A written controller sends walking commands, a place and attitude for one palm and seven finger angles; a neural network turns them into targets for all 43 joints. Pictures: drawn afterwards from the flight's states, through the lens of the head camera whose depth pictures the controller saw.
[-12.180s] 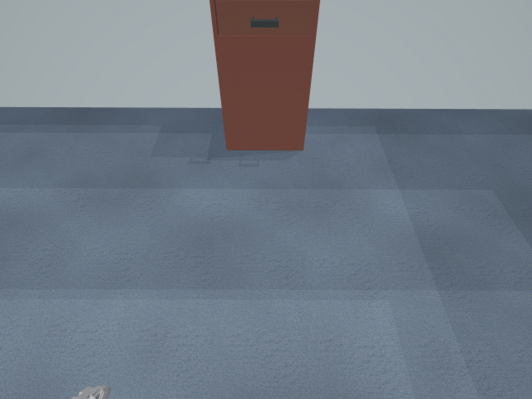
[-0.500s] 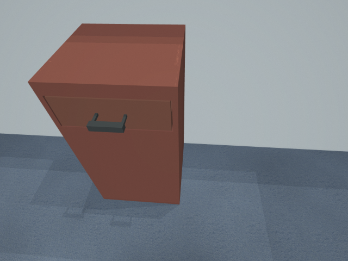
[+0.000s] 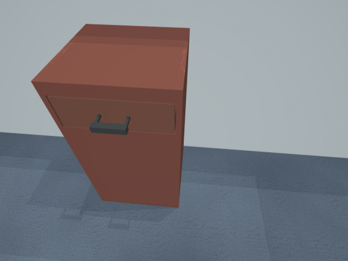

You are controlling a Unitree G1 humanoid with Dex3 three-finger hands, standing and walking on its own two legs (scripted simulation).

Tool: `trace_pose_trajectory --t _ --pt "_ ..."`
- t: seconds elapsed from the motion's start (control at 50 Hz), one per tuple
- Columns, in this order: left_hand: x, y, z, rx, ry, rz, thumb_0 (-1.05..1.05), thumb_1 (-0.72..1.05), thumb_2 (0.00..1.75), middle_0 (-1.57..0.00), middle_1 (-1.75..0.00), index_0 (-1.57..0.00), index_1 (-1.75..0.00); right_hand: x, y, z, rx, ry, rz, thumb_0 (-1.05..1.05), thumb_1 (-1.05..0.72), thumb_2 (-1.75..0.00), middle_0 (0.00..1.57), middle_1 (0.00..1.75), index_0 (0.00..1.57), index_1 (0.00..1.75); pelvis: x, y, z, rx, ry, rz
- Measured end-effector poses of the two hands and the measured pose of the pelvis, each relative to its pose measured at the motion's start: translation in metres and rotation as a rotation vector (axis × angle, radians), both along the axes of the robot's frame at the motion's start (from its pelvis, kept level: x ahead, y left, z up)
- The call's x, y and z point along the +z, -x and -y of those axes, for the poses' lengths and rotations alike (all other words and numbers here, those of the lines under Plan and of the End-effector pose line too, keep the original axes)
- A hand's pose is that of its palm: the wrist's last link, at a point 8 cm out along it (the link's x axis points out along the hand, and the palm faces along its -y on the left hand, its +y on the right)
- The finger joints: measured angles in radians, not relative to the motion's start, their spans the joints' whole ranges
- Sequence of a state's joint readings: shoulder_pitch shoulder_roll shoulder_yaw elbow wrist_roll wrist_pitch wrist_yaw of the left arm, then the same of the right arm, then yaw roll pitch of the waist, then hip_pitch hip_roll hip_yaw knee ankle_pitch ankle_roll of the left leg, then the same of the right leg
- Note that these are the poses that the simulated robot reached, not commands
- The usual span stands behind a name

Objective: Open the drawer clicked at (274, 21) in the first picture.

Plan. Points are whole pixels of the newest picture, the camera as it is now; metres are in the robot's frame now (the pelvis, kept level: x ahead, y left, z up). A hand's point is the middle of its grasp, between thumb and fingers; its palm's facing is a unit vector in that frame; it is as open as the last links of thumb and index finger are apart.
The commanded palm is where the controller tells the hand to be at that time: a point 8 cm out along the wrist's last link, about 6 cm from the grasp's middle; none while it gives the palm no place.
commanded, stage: look again from close up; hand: left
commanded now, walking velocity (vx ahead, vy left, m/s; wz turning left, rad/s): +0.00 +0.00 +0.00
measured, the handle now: (111, 123) +0.53 +0.25 -0.03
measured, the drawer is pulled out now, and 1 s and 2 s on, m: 0.00 0.00 0.00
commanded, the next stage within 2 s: raise the hand with hooked fingers in 0.16 s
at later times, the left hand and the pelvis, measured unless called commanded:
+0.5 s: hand (87, 242) +0.17 +0.21 -0.04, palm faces -0.08 -0.53 -0.84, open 7.6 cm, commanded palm +0.12 +0.22 -0.04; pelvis -0.03 +0.02 -0.02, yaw -2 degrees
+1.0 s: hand (77, 226) +0.20 +0.23 -0.01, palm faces +0.05 -0.12 -0.99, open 10.4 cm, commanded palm +0.16 +0.23 +0.03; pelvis -0.05 +0.02 -0.03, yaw -1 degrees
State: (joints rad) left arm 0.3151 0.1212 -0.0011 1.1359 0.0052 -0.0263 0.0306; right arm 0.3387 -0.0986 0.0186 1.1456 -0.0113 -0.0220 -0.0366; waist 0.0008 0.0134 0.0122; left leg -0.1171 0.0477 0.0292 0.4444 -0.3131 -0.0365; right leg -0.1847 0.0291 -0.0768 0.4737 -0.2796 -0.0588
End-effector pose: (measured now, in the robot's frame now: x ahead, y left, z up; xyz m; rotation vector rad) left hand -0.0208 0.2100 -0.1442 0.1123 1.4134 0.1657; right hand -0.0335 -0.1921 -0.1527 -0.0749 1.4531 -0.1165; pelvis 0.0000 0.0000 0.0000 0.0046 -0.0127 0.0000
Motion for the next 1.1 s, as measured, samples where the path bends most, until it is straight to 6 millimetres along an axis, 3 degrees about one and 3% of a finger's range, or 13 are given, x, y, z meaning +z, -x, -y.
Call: trace_pose_trajectory --t 0.28,0.34,0.42,0.48,0.52,0.58,0.64,0.74,0.82,0.92,1.0,1.1 --pt "0.0 -0.002 -0.006 0.004 -0.005 0.004 0.01 0.92 0.9 -0.2 -0.3 -0.2 -0.3 0.0 -0.006 -0.003 0.005 0.01 0.008 0.0 -0.9 -0.9 0.19 0.3 0.2 0.3 0.0 -0.001 -0.007 -0.002 0.004 0.0" --pt "0.029 -0.036 -0.027 -0.154 -0.135 0.188 0.05 0.95 0.9 -0.2 -0.3 -0.21 -0.3 0.005 -0.02 0.012 -0.007 0.082 0.152 0.03 -0.93 -0.9 0.2 0.3 0.21 0.3 -0.003 0.003 -0.011 -0.034 0.001 -0.006" --pt "0.096 -0.111 -0.044 -0.389 -0.41 0.544 0.06 0.92 0.88 -0.21 -0.33 -0.21 -0.33 0.014 -0.066 0.038 -0.007 0.152 0.437 0.04 -0.93 -0.9 0.2 0.3 0.2 0.3 -0.008 0.014 -0.018 -0.017 -0.014 -0.041" --pt "0.14 -0.164 -0.032 -0.648 -0.653 0.788 0.05 0.86 0.86 -0.21 -0.36 -0.21 -0.36 0.028 -0.112 0.051 0.049 0.178 0.628 0.03 -0.93 -0.9 0.2 0.3 0.2 0.3 -0.015 0.025 -0.022 -0.019 -0.023 -0.085" --pt "0.159 -0.184 -0.016 -0.777 -0.79 0.919 0.04 0.82 0.85 -0.2 -0.38 -0.21 -0.38 0.041 -0.141 0.056 0.077 0.184 0.724 0.03 -0.92 -0.9 0.19 0.3 0.2 0.3 -0.02 0.031 -0.023 -0.038 -0.031 -0.107" --pt "0.165 -0.188 0.009 -0.911 -0.885 1.037 0.02 0.74 0.82 -0.21 -0.42 -0.21 -0.42 0.062 -0.179 0.056 0.119 0.171 0.805 0.02 -0.91 -0.9 0.19 0.3 0.2 0.3 -0.026 0.038 -0.022 -0.067 -0.045 -0.131" --pt "0.156 -0.172 0.023 -0.99 -0.927 1.073 0.01 0.67 0.79 -0.21 -0.46 -0.22 -0.46 0.077 -0.208 0.047 0.183 0.148 0.843 0.02 -0.91 -0.9 0.19 0.3 0.2 0.3 -0.033 0.043 -0.019 -0.072 -0.054 -0.144" --pt "0.136 -0.142 0.009 -1.046 -1.06 0.981 0.01 0.54 0.74 -0.23 -0.53 -0.24 -0.53 0.078 -0.238 0.017 0.289 0.093 0.852 0.01 -0.91 -0.9 0.19 0.3 0.2 0.3 -0.042 0.05 -0.013 -0.051 -0.051 -0.154" --pt "0.139 -0.146 -0.017 -1.035 -1.161 0.918 0.0 0.43 0.7 -0.25 -0.59 -0.26 -0.59 0.063 -0.24 -0.009 0.325 0.037 0.822 0.01 -0.9 -0.9 0.19 0.3 0.2 0.3 -0.046 0.054 -0.011 -0.019 -0.032 -0.143" --pt "0.17 -0.174 -0.031 -0.975 -1.187 0.933 0.01 0.31 0.65 -0.26 -0.67 -0.27 -0.67 0.043 -0.215 -0.031 0.3 -0.027 0.742 0.01 -0.9 -0.9 0.2 0.3 0.2 0.3 -0.04 0.055 -0.013 0.0 -0.015 -0.113" --pt "0.187 -0.192 -0.025 -1.002 -1.143 0.95 0.01 0.22 0.61 -0.27 -0.73 -0.27 -0.73 0.032 -0.184 -0.031 0.257 -0.042 0.646 0.01 -0.9 -0.9 0.2 0.3 0.21 0.3 -0.03 0.052 -0.016 -0.01 -0.017 -0.101" --pt "0.193 -0.202 -0.023 -1.081 -1.091 0.958 0.0 0.11 0.56 -0.27 -0.8 -0.28 -0.8 0.024 -0.151 -0.012 0.206 0.003 0.54 0.01 -0.9 -0.9 0.2 0.3 0.21 0.3 -0.022 0.048 -0.021 -0.027 -0.02 -0.095"
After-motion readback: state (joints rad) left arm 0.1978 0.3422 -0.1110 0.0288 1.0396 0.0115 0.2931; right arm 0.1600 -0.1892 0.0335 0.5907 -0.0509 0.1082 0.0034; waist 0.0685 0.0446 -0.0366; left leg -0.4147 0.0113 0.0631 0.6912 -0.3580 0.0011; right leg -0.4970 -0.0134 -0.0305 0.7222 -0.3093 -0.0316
